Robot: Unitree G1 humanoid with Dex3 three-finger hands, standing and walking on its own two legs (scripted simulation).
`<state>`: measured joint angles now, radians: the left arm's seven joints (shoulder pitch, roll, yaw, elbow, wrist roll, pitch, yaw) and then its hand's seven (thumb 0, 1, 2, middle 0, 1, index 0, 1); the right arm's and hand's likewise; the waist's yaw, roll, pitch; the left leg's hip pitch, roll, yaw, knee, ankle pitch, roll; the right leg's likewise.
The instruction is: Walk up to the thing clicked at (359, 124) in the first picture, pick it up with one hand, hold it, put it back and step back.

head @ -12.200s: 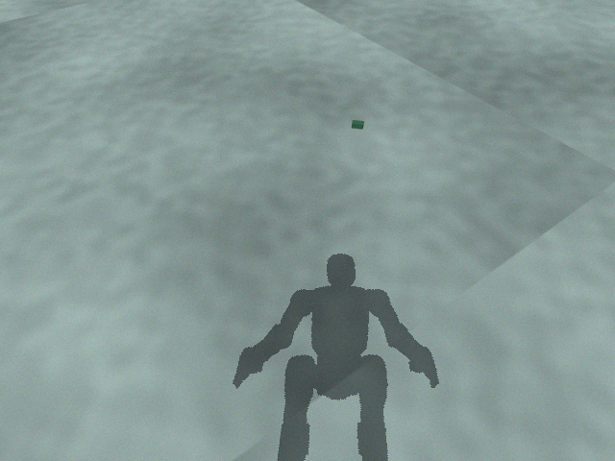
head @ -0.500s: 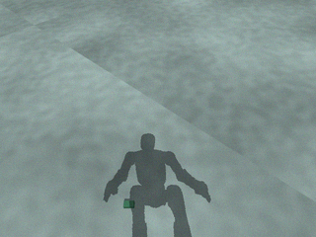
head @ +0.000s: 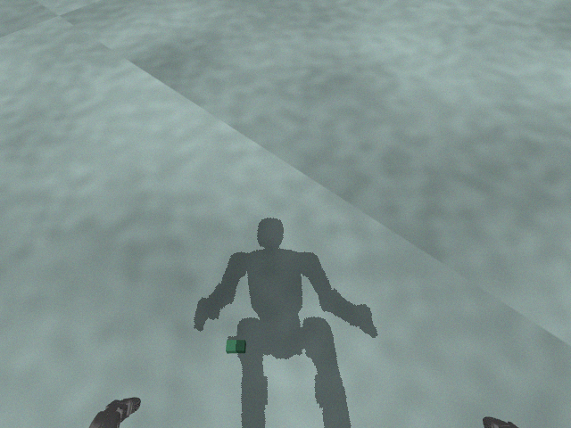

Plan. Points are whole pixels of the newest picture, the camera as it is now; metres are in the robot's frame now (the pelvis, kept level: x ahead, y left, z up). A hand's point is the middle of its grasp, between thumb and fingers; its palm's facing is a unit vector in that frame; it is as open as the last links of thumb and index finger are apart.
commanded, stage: rise first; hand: left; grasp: from above
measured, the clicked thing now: (236, 346) +0.44 +0.22 -0.76
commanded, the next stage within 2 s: none
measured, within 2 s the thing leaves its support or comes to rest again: neither
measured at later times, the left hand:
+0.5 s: hand out of the picture +0.14 +0.26 -0.21, palm faces -0.15 -0.88 -0.44, open 12.4 cm
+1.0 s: hand (173, 411) +0.20 +0.28 -0.37, palm faces -0.42 -0.58 -0.70, open 12.1 cm
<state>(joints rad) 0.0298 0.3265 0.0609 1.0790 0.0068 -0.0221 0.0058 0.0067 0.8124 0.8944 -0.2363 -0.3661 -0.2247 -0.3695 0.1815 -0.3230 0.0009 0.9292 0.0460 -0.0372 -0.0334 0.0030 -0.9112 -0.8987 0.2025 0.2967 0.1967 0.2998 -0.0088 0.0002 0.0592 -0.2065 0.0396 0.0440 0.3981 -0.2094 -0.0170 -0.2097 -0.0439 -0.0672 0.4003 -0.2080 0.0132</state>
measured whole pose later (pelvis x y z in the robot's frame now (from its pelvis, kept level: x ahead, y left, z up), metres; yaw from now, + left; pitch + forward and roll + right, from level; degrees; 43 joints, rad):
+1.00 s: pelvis -0.05 +0.01 -0.22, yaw +0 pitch +31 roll -2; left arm -0.08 0.41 0.09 0.66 0.61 -0.04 0.11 0.00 -0.23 0.71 -0.42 -0.73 -0.41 -0.74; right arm 0.08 -0.28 -0.05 0.61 0.01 -0.19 0.02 0.01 -0.92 -0.90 0.21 0.30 0.20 0.30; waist -0.03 0.00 -0.19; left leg -1.55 0.05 -0.01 1.68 -0.67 0.00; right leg -1.53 -0.08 -0.04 1.65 -0.66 0.02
